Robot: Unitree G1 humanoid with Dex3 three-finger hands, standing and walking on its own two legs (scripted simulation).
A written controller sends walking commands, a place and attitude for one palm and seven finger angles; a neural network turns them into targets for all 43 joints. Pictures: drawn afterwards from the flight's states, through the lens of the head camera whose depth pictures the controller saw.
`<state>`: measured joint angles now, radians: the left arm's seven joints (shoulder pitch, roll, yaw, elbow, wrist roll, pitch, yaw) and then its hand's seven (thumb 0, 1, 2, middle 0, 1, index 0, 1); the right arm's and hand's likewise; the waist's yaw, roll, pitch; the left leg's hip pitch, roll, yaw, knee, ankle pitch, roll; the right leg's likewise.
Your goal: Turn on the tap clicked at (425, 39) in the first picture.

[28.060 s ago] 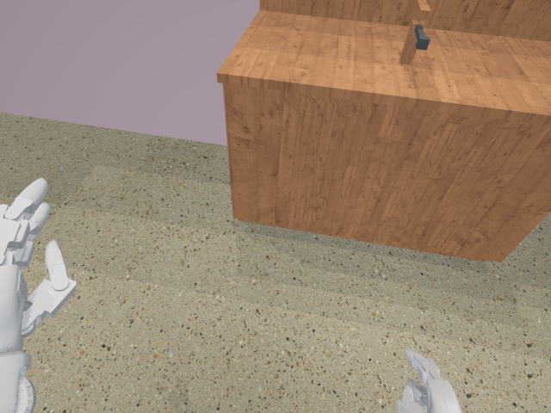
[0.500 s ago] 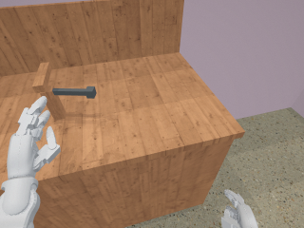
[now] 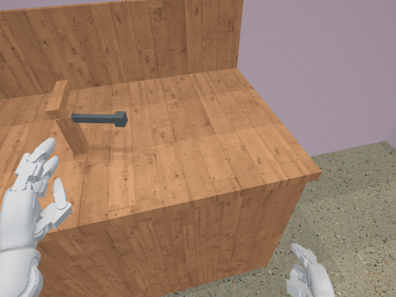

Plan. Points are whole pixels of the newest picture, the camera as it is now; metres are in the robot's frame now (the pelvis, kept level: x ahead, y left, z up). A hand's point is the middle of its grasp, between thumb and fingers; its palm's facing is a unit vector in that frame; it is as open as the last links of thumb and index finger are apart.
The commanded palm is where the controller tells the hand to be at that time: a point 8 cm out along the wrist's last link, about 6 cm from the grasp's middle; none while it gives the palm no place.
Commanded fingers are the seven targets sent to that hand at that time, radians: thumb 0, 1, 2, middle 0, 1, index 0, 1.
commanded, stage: step back with the hand held close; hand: left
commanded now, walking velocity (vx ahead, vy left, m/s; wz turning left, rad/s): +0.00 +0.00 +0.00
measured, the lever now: (120, 119) +0.47 +0.26 +0.12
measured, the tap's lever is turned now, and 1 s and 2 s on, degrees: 72 72 72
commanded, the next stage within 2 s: stop stepping back and stand still in 1.40 s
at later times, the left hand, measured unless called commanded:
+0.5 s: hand (54, 219) +0.18 +0.25 +0.14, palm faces +0.31 -0.85 -0.42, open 7.4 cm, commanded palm +0.13 +0.30 +0.17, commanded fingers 0.00 0.90 0.90 -0.20 -0.30 -0.20 -0.30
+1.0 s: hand (14, 251) +0.12 +0.28 +0.15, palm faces +0.37 -0.85 -0.38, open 7.4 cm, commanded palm +0.07 +0.32 +0.17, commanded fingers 0.00 0.90 0.90 -0.20 -0.30 -0.20 -0.30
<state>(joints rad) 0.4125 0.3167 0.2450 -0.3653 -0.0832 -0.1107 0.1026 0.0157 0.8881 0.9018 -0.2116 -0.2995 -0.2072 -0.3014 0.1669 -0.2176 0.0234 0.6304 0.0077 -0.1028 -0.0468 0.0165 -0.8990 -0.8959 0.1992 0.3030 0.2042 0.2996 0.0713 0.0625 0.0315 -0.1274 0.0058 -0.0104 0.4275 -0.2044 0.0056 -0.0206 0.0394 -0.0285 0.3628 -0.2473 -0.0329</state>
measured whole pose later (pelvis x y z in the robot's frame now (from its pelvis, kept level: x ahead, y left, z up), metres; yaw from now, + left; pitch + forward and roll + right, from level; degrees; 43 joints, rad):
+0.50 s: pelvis -0.04 +0.02 -0.01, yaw -2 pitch +0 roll -2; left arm 0.50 0.38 0.32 -0.51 -0.06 -0.14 0.12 0.02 0.88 0.90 -0.22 -0.30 -0.21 -0.30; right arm 0.17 -0.23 0.00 0.54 0.02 -0.03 -0.07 0.02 -0.90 -0.90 0.20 0.30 0.20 0.30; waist 0.02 0.03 0.04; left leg -0.35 0.01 0.02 0.53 -0.19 0.03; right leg -0.26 0.04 -0.01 0.48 -0.23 0.00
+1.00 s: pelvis -0.10 +0.04 -0.02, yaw +0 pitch -1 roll -3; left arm 0.47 0.39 0.35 -0.58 -0.04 -0.17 0.16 0.01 0.88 0.90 -0.22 -0.30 -0.21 -0.30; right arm 0.18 -0.20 0.01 0.58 0.00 -0.08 -0.07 0.02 -0.90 -0.90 0.20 0.30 0.20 0.30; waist 0.00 0.00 0.06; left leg -0.47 0.01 0.01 0.61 -0.14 0.06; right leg -0.42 0.05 0.00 0.78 -0.38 0.01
